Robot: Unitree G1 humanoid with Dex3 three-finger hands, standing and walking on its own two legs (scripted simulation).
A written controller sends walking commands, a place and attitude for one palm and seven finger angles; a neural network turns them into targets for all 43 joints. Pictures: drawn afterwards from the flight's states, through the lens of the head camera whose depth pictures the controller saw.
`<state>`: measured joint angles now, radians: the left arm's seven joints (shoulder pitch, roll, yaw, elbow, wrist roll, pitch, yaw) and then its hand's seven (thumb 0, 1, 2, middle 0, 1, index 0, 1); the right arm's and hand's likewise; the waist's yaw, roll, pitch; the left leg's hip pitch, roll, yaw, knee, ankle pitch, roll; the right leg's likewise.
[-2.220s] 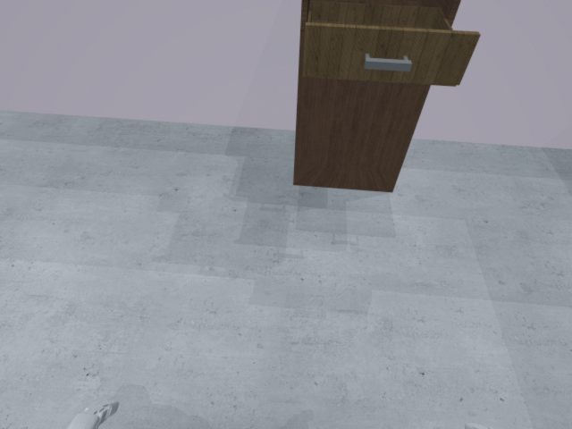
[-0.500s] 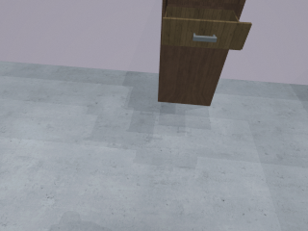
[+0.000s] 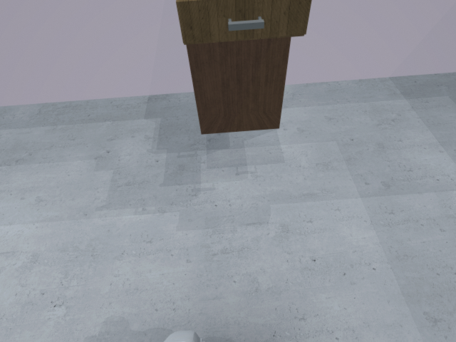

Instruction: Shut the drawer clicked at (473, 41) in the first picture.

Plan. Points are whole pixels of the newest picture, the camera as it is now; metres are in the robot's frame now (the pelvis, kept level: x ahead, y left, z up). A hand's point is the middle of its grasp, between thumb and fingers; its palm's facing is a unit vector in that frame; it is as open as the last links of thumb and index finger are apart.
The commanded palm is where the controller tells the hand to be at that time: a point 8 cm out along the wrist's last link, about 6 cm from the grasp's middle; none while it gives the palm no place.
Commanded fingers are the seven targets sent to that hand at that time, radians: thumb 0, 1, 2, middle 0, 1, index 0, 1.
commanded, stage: walk to a spot facing it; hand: left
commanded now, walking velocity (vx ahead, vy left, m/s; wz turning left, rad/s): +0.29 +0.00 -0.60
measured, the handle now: (245, 22) +1.07 +0.03 +0.05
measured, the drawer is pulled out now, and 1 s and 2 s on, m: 0.30 0.30 0.30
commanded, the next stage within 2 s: turn to face it in 1.88 s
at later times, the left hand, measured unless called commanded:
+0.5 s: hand out of the picture +0.09 +0.23 -0.14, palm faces -0.11 -0.97 -0.20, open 7.4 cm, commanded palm none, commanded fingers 0.00 0.90 0.90 -0.20 -0.30 -0.20 -0.30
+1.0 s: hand (196, 208) +0.45 +0.14 -0.16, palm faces -0.58 -0.80 -0.14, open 7.4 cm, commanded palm none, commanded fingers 0.00 0.90 0.90 -0.20 -0.30 -0.20 -0.30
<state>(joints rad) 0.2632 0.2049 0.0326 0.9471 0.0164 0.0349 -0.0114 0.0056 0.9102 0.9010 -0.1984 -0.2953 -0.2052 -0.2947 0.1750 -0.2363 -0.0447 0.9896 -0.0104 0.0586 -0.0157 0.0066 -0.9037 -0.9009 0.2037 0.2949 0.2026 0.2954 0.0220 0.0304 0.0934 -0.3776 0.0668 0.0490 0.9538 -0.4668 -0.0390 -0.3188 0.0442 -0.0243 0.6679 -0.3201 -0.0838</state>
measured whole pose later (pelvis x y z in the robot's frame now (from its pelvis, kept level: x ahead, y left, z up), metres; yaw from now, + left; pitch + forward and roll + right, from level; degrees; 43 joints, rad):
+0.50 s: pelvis +0.09 +0.04 +0.02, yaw -14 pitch +1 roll +0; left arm 0.44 0.18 0.05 0.98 0.03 -0.02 -0.01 0.01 0.91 0.90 -0.20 -0.30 -0.21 -0.29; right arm 0.13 -0.21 -0.05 0.90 -0.01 0.00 0.01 0.01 -0.91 -0.90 0.20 0.29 0.20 0.29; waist 0.08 -0.01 -0.02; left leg -0.45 0.03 -0.01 0.73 -0.30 -0.05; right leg -0.14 0.11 0.23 0.37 -0.25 -0.05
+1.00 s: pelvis +0.26 +0.04 +0.01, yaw -35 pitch +0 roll -1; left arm 0.15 0.22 0.08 0.94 0.03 0.05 -0.05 0.01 0.92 0.90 -0.19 -0.29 -0.20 -0.29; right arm 0.52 -0.14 -0.01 1.08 -0.02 -0.07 -0.04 0.01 -0.91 -0.90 0.20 0.29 0.20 0.29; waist -0.04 -0.04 0.07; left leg 0.05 0.04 0.32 0.34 -0.39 0.02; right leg -0.69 -0.06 -0.09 1.03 -0.12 0.00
